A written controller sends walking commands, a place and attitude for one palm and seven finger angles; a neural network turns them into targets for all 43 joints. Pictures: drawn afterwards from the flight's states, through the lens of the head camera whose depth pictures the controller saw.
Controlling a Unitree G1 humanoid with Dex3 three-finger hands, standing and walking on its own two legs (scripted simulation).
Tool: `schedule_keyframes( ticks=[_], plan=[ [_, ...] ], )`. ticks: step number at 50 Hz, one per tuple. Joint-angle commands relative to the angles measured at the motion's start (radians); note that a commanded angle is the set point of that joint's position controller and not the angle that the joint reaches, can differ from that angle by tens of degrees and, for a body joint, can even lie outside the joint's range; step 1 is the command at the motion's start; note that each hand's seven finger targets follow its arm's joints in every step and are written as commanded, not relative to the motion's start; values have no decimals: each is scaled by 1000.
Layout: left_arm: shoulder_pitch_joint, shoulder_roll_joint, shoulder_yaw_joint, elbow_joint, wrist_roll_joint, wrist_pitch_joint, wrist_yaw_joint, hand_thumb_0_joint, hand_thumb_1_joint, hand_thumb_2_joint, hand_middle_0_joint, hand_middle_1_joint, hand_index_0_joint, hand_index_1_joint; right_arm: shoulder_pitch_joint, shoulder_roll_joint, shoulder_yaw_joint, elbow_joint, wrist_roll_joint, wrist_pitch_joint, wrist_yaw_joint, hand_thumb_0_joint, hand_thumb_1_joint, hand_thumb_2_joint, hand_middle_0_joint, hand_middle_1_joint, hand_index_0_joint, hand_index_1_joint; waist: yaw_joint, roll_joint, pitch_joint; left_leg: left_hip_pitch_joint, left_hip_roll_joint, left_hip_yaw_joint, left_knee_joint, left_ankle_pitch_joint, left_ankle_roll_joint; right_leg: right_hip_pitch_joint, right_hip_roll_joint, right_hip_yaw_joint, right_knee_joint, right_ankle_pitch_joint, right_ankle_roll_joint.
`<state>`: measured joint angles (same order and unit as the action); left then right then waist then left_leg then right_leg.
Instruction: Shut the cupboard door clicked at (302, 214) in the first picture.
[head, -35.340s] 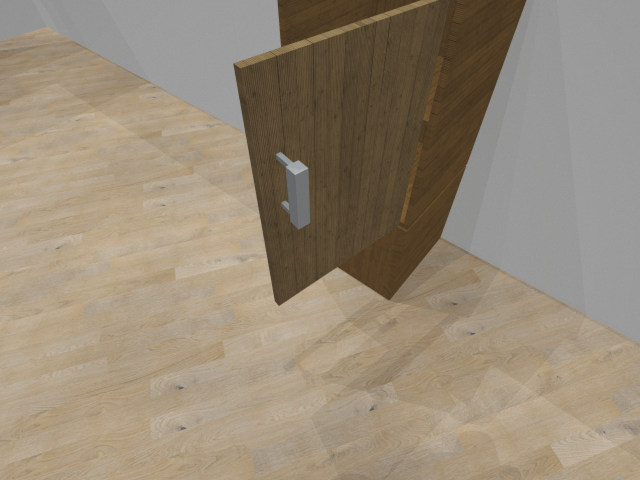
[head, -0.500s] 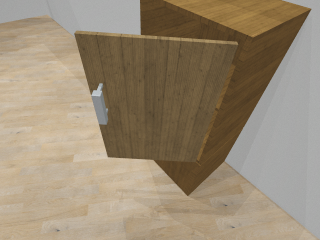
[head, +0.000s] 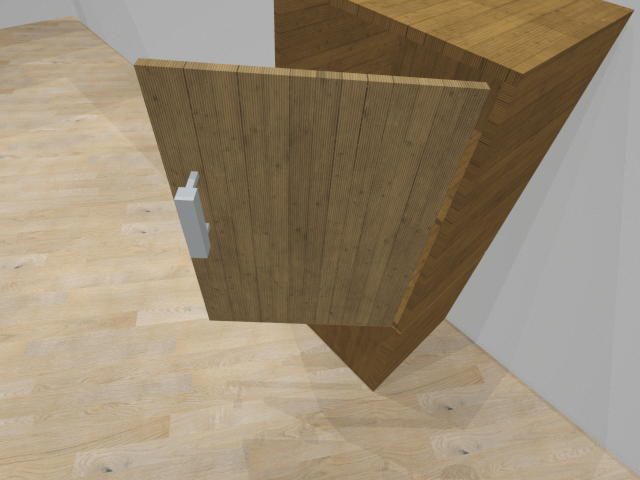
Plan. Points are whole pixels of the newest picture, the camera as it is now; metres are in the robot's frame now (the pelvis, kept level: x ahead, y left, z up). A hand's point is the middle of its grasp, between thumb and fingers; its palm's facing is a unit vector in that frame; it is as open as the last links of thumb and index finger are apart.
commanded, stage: come to a stop and stand still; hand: left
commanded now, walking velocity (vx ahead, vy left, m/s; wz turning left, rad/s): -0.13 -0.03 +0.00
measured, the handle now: (197, 214) +0.46 +0.23 +0.04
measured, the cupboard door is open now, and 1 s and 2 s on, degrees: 47 47 47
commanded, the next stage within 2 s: look again from close up in 1.56 s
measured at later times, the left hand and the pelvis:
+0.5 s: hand out of the picture +0.02 +0.18 -0.16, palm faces +0.00 -0.97 -0.24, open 7.3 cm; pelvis -0.01 +0.00 +0.00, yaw +0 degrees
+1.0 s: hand out of the picture +0.01 +0.14 -0.17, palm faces -0.03 -0.98 -0.19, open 7.4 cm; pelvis +0.01 -0.03 +0.01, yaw -1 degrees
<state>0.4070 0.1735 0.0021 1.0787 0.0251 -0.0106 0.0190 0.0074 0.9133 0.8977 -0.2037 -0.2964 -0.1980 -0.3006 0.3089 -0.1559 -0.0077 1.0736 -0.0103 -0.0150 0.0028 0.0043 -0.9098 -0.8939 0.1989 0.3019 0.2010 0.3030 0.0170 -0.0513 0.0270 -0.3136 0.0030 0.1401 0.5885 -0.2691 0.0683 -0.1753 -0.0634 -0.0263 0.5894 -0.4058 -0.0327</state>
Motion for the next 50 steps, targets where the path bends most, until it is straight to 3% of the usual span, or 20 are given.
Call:
schedule_keyframes(
  ticks=[1,2,3,4,6,8,14,15,16,17,18,22,23,26,28,32,40,48,50],
  plan=[
    [107,48,3,-6,-7,-30,19,0,900,900,-200,-300,-200,-300,-7,-92,-6,-37,6,-26,-23,0,-900,-900,200,300,200,300,17,4,6,32,118,-145,-126,218,5,5,-47,60,-166,293,-13],
    [101,65,3,2,-10,-30,23,0,900,900,-200,-300,-200,-300,-11,-81,-3,-33,5,-27,-24,0,-900,-900,200,300,200,300,5,-46,0,46,93,-114,-102,265,-17,20,-72,73,-167,444,-11],
    [90,70,0,2,-11,-29,27,0,900,900,-200,-300,-200,-300,-3,-78,-2,-23,6,-27,-27,0,-900,-900,200,300,200,300,-5,-58,7,68,93,-103,-111,328,-26,22,-73,52,-150,590,1],
    [74,69,-2,-4,-11,-27,31,0,900,900,-200,-300,-200,-300,7,-86,-5,-11,7,-26,-30,0,-900,-900,200,300,200,300,-11,-27,-12,107,97,-106,-117,403,-28,21,-68,38,-138,627,14],
    [51,75,-1,-16,-13,-18,35,0,900,900,-200,-300,-200,-300,14,-97,-8,9,9,-24,-36,0,-900,-900,200,300,200,300,-12,41,-33,165,113,-118,-135,489,-21,11,-57,34,-146,526,23],
    [41,78,3,-22,-10,-12,38,0,900,900,-200,-300,-200,-300,5,-94,-11,12,10,-21,-37,0,-900,-900,200,300,200,300,-8,48,-21,178,119,-123,-141,521,-17,5,-54,36,-161,492,23],
    [0,76,4,-32,-8,-2,34,0,900,900,-200,-300,-200,-300,-28,-96,-16,4,6,-9,-28,0,-900,-900,200,300,200,300,-9,37,2,151,118,-126,-193,294,-25,-17,-53,50,-211,318,22],
    [1,91,2,-30,7,-9,66,0,900,900,-200,-300,-200,-300,-63,-143,-16,-73,8,-13,-25,0,-900,-900,200,300,200,300,-15,112,50,142,149,-145,-26,469,-46,-104,-67,96,-211,413,17],
    [-55,125,8,-82,-2,-12,54,0,900,900,-200,-300,-200,-300,-11,-119,-18,-78,-2,-4,-15,0,-900,-900,200,300,200,300,-47,153,-5,94,130,-154,-84,166,-47,-76,-61,69,-180,138,-11],
    [-77,114,5,-97,-5,-8,43,0,900,900,-200,-300,-200,-300,-12,-133,-21,-93,-6,5,-12,0,-900,-900,200,300,200,300,-47,171,21,32,130,-171,-139,-8,-35,-98,-21,48,-154,16,-18],
    [-68,106,6,-103,-1,-12,38,0,900,900,-200,-300,-200,-300,-31,-126,-18,-106,-11,1,-10,0,-900,-900,200,300,200,300,-30,212,17,5,125,-186,-164,-4,-28,-74,-11,36,-142,56,-21],
    [-72,98,-2,-101,-6,-7,25,0,900,900,-200,-300,-200,-300,-35,-145,-19,-141,-8,5,-10,0,-900,-900,200,300,200,300,-30,80,22,32,123,-193,-206,-103,-15,-114,0,38,-141,11,-14],
    [-77,95,-3,-104,-3,-8,24,0,900,900,-200,-300,-200,-300,-38,-140,-19,-140,-10,2,-10,0,-900,-900,200,300,200,300,-26,72,38,25,122,-190,-213,-66,-12,-112,0,36,-142,47,-13],
    [-80,110,-3,-106,-6,-4,21,0,900,900,-200,-300,-200,-300,-38,-151,-19,-138,-7,4,-8,0,-900,-900,200,300,200,300,-25,34,44,31,120,-187,-234,-111,-15,-122,-8,49,-155,13,-7],
    [-78,110,-6,-104,-4,-9,20,0,900,900,-200,-300,-200,-300,-44,-140,-15,-128,-7,0,-8,0,-900,-900,200,300,200,300,-22,-2,60,51,111,-161,-222,-48,-17,-131,-20,62,-182,50,-8],
    [-81,128,-5,-97,-9,-11,20,0,900,900,-200,-300,-200,-300,-32,-148,-12,-106,-5,-4,-7,0,-900,-900,200,300,200,300,-26,-14,31,99,108,-144,-210,13,-24,-131,-34,74,-194,65,-2],
    [-63,133,-6,-63,-11,-16,21,0,900,900,-200,-300,-200,-300,-37,-133,-3,-49,-1,-13,-13,0,-900,-900,200,300,200,300,-19,27,-5,146,112,-115,-183,165,-30,-81,-43,83,-197,227,3],
    [-47,118,-6,-29,-9,-16,23,0,900,900,-200,-300,-200,-300,-47,-113,-2,-5,3,-12,-21,0,-900,-900,200,300,200,300,-11,25,14,161,118,-102,-174,202,-34,-63,-44,81,-213,303,6],
    [-51,121,-4,-24,-11,-16,24,0,900,900,-200,-300,-200,-300,-41,-116,-3,0,2,-14,-23,0,-900,-900,200,300,200,300,-14,40,-9,171,118,-99,-167,234,-37,-45,-47,79,-205,347,6]
  ],
)
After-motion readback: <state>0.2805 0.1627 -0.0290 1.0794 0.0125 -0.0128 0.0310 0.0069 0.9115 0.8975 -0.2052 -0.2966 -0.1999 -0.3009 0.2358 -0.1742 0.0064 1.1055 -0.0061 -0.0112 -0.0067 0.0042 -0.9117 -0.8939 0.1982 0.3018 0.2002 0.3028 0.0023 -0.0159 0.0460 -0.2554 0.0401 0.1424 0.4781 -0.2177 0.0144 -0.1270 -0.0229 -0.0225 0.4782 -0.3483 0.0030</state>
